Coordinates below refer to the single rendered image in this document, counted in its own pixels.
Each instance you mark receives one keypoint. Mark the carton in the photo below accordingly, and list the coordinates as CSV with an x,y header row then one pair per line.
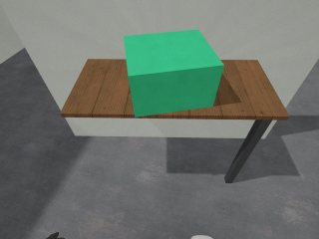
x,y
171,72

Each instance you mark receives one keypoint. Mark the table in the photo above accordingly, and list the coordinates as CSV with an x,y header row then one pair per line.
x,y
244,93

